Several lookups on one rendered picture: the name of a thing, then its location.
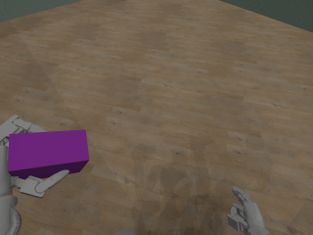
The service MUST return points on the robot left hand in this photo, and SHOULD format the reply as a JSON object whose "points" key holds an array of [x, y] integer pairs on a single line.
{"points": [[32, 186]]}

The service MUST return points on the sponge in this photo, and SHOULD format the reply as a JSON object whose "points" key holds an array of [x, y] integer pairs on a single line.
{"points": [[42, 154]]}

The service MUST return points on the robot left forearm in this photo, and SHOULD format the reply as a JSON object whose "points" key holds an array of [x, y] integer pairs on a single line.
{"points": [[10, 219]]}

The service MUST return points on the robot right hand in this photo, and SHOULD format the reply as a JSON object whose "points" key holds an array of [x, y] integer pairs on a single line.
{"points": [[242, 218]]}

